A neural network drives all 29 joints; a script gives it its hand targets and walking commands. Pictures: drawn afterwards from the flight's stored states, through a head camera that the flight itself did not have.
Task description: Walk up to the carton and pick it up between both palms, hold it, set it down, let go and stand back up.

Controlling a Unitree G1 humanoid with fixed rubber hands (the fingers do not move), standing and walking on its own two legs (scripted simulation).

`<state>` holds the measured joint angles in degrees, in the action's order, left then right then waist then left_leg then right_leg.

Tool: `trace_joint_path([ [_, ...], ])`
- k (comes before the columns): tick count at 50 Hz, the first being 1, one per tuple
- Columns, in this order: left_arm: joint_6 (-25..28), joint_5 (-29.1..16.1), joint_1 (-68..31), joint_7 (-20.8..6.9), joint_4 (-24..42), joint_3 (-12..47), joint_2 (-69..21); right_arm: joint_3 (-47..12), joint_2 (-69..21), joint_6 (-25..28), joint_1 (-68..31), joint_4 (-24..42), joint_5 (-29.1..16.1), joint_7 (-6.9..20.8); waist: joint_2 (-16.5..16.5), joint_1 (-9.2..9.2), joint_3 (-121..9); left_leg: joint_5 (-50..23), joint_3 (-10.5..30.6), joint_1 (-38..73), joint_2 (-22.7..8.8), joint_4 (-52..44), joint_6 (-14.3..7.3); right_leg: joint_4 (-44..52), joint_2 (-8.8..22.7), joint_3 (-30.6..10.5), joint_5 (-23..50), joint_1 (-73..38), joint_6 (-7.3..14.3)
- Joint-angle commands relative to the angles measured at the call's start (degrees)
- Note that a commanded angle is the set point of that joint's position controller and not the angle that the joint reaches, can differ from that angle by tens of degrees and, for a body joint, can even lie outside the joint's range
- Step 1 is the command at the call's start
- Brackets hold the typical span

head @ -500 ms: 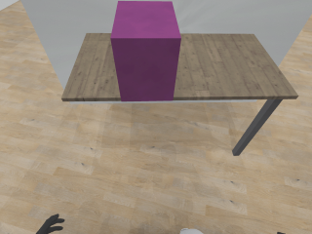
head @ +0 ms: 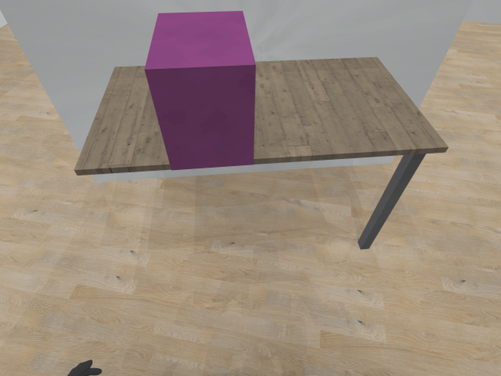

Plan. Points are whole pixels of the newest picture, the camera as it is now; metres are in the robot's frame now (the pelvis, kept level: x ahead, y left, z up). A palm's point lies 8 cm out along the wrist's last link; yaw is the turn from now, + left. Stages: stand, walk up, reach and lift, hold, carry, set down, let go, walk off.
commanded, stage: walk up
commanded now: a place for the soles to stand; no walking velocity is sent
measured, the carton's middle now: (207, 90) +0.79 +0.14 +0.03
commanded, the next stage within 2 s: none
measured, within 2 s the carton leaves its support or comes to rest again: neither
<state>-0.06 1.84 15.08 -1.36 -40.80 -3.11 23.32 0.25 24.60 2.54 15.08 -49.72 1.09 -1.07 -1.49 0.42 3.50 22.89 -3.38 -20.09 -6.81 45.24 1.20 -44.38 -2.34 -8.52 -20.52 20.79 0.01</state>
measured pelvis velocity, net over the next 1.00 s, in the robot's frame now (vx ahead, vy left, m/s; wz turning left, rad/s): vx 0.08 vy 0.11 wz -0.01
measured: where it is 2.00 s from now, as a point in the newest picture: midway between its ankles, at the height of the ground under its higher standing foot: (224, 362)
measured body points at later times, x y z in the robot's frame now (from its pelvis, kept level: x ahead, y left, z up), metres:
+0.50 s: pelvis +0.01 -0.01 +0.00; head +0.02 +0.01 +0.45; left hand +0.13 +0.31 -0.10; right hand +0.08 -0.34 -0.09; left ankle +0.02 +0.15 -0.71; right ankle +0.03 -0.16 -0.71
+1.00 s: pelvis +0.08 +0.11 +0.00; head +0.08 +0.14 +0.45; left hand +0.14 +0.43 -0.12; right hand +0.16 -0.22 -0.08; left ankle +0.17 +0.18 -0.71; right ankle +0.04 -0.11 -0.65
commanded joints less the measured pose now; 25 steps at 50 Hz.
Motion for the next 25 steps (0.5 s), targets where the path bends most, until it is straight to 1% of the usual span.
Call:
trace_joint_path([
  [1,1.58,0.74,0.23,0.84,-0.81,-4.78,17.29,4.76,11.74,0.17,-4.13,4.37,-0.95,-0.99,-10.32,1.19,-1.68,15.25,4.90,-14.06,3.51,6.44,-3.77,22.47,12.09,-28.59,3.92,-7.69,10.42],
  [2,1.55,0.22,-2.64,0.93,0.66,-4.52,16.37,4.69,11.88,0.56,-2.34,3.98,-0.57,-0.83,-9.79,0.60,-1.70,15.69,3.04,-11.43,2.70,3.46,-3.16,19.56,12.74,-25.87,6.31,-6.29,12.60],
  [3,1.16,-0.37,-3.66,1.07,1.19,-3.62,14.32,4.72,12.22,1.07,-0.54,2.82,-0.94,-0.91,-9.07,-0.47,0.26,12.34,1.99,-9.86,3.37,-0.60,-3.15,18.27,10.72,-20.19,11.53,-5.78,11.22],
  [4,1.05,-0.98,-4.85,1.28,1.11,-2.83,13.43,4.42,11.07,1.65,0.55,1.17,-1.57,-0.86,-8.85,-2.33,-1.28,2.82,0.81,-1.29,3.33,-4.23,-2.75,14.64,8.55,-15.76,22.29,-2.11,9.81],
  [5,0.73,-1.03,-5.46,1.07,2.45,-2.88,12.39,4.74,10.59,2.26,4.03,0.57,-1.11,-1.13,-8.10,-3.79,-3.77,-5.75,-1.30,5.00,5.01,-10.74,-3.17,11.06,6.22,-11.03,26.99,-0.44,9.14],
  [6,0.28,-1.67,-5.60,1.16,2.19,-2.12,10.84,5.25,12.41,2.60,5.46,0.42,-0.97,-1.47,-1.62,-4.49,-7.74,-9.82,4.31,10.52,2.05,-13.39,-4.94,5.68,5.33,-8.31,27.33,2.95,7.11],
  [7,0.35,-1.67,-5.95,1.41,3.20,-2.00,9.42,6.03,14.65,3.03,8.45,-0.20,-0.51,-1.81,3.49,-5.08,-9.90,-14.93,10.17,15.09,-3.82,-16.52,-6.78,-2.21,2.74,-3.08,25.80,4.67,4.41],
  [8,0.24,-2.18,-3.88,1.44,2.11,-2.10,9.24,6.75,18.30,3.03,4.43,0.76,-0.10,-1.94,7.63,-3.08,-9.06,-14.61,20.71,15.15,-13.43,-19.86,-10.99,-7.33,0.09,1.70,9.75,10.89,1.90],
  [9,-0.27,-1.36,-3.77,1.42,1.35,-2.81,10.72,6.54,19.20,2.71,3.39,0.55,-0.28,-1.66,9.57,-2.45,-5.26,-12.91,24.43,10.26,-17.90,-22.02,-15.65,-10.27,0.63,4.14,-10.83,11.08,1.31],
  [10,-0.45,-1.31,-2.82,1.32,1.23,-2.43,12.23,6.73,20.28,2.96,0.90,1.13,0.29,-1.51,9.21,-1.58,-2.58,-11.11,24.42,8.78,-18.34,-21.72,-16.61,-10.86,1.87,3.15,-14.10,12.05,1.47],
  [11,-0.06,-1.41,-2.18,0.93,0.27,-2.90,10.55,5.96,18.76,2.60,-0.46,1.54,0.25,-1.43,10.88,-0.49,-0.35,-13.40,21.94,6.83,-17.91,-21.43,-17.05,-7.86,3.04,5.30,-13.96,11.58,1.74],
  [12,0.08,-1.13,1.08,0.69,-1.09,-3.37,11.26,5.88,17.44,2.37,-1.74,3.01,-0.14,-1.38,8.18,0.83,-2.91,-11.45,15.60,4.59,-13.63,-17.13,-14.13,-2.46,2.67,5.48,-8.87,6.00,2.73],
  [13,0.58,-0.89,3.07,0.25,-2.64,-3.15,10.93,6.31,17.37,2.04,-3.32,3.05,0.37,-1.28,5.26,1.64,-3.49,-15.99,8.76,2.55,-10.42,-12.49,-11.20,6.96,2.10,4.64,-2.74,-0.44,3.56],
  [14,0.78,-0.62,4.52,0.17,-2.79,-3.52,11.68,5.68,15.55,1.54,-4.69,3.42,-0.23,-1.08,5.82,2.57,-5.31,-16.30,5.19,0.15,-6.27,-7.99,-8.57,10.04,0.21,4.10,4.15,-4.10,4.43],
  [15,1.12,-0.39,3.14,0.43,-2.65,-3.80,13.97,5.03,13.55,1.12,-3.03,3.50,-0.45,-0.67,-1.43,1.07,-7.00,-15.07,0.27,-2.40,-0.83,-1.10,-5.47,12.23,3.81,-5.44,12.96,-6.68,5.45],
  [16,1.15,0.03,0.30,0.68,-2.13,-4.16,15.24,4.57,11.49,0.82,-2.58,3.27,-1.19,-1.11,-7.61,-0.48,-5.37,-3.87,-1.41,-7.52,2.97,2.58,-2.97,15.73,8.38,-15.95,15.91,-8.73,8.24],
  [17,1.14,-0.38,-2.78,0.70,-1.08,-3.96,14.97,4.11,12.09,0.36,-2.14,3.88,-0.64,-1.30,-6.26,-0.14,-2.75,8.94,-0.64,-10.37,4.46,2.68,-3.61,18.97,11.35,-21.72,8.38,-5.92,10.57],
  [18,0.89,-0.17,-2.75,0.51,-0.20,-3.72,16.23,4.57,12.08,0.10,-3.77,3.89,-0.62,-1.15,-7.06,0.59,-1.70,14.10,2.86,-6.41,4.40,4.43,-3.83,22.00,12.09,-24.33,-1.05,-0.12,12.01],
  [19,0.89,-0.34,-4.19,0.54,-0.09,-3.41,16.24,4.94,11.96,0.24,-1.95,2.44,-1.15,-1.17,-7.78,-0.55,-0.95,12.24,1.86,-4.01,4.24,2.29,-4.26,22.24,11.71,-24.05,-7.29,2.48,12.78],
  [20,0.54,-0.48,-6.13,0.79,0.95,-3.24,15.86,4.73,12.45,0.47,0.36,2.10,-1.22,-0.80,-9.31,-2.06,-0.22,5.86,0.71,-0.54,4.11,-0.26,-3.98,20.83,9.01,-17.75,-8.83,6.36,10.76],
  [21,-0.04,-0.20,-8.12,0.80,1.06,-2.77,14.22,4.59,11.54,0.99,3.48,0.27,-1.35,-0.83,-10.58,-2.91,0.89,1.67,-0.34,1.53,4.68,-4.60,-3.66,18.65,6.97,-14.18,-1.80,4.63,9.22],
  [22,0.20,-0.60,-7.31,0.53,1.89,-1.91,11.86,5.04,12.06,1.78,4.07,-0.62,-1.09,-0.86,-7.29,-3.69,-1.91,-4.84,-0.16,6.88,4.42,-9.54,-3.98,15.75,5.45,-12.43,5.89,6.45,8.06],
  [23,-0.03,-0.81,-8.02,0.58,1.31,-2.29,11.43,5.28,12.75,2.20,5.84,-1.71,-0.43,-1.22,-4.44,-4.30,-4.25,-9.47,-1.73,8.44,4.36,-12.18,-3.66,10.39,5.49,-7.45,13.76,3.90,6.84],
  [24,0.10,-1.26,-6.51,0.32,1.92,-2.11,9.82,5.34,14.40,2.60,4.95,-0.62,-0.37,-1.53,-0.68,-3.37,-7.82,-12.15,6.95,12.35,-2.11,-15.04,-5.90,4.11,3.91,-4.59,16.75,5.55,4.89],
  [25,0.06,-1.29,-4.56,0.63,0.80,-2.48,10.54,5.69,16.76,2.73,3.32,0.30,-0.28,-1.76,5.40,-2.51,-7.62,-14.50,15.11,11.70,-7.49,-16.29,-8.55,-0.60,1.57,-1.62,16.10,6.01,3.65],
])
